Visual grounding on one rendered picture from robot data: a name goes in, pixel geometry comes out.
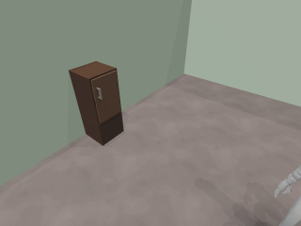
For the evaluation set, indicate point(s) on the right robot hand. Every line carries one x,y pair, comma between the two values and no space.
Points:
281,186

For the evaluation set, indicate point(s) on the handle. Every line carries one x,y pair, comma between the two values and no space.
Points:
100,93

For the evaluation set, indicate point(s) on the right robot forearm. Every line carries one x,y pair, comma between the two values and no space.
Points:
294,177

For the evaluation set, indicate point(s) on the right robot thigh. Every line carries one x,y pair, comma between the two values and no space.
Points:
294,215

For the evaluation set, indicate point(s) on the cupboard door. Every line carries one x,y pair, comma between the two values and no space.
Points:
109,105

